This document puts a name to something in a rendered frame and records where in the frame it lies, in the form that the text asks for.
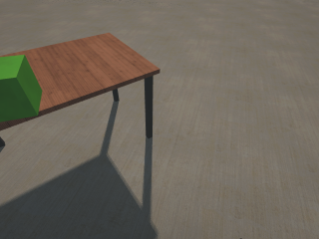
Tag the table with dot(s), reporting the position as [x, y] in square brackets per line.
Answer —
[77, 70]

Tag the carton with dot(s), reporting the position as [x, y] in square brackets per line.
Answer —
[20, 92]

